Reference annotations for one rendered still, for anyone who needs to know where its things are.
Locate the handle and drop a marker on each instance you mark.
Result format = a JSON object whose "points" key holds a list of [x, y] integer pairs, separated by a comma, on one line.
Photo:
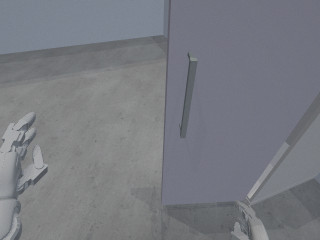
{"points": [[192, 67]]}

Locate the fridge door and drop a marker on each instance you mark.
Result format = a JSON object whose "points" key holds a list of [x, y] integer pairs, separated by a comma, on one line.
{"points": [[258, 71]]}

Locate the right robot hand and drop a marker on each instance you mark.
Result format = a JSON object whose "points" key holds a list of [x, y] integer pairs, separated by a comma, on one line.
{"points": [[253, 229]]}

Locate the left robot forearm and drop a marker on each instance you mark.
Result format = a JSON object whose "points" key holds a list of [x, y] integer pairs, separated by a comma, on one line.
{"points": [[10, 223]]}

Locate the left robot hand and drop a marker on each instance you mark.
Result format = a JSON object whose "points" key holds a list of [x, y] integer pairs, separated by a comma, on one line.
{"points": [[16, 139]]}

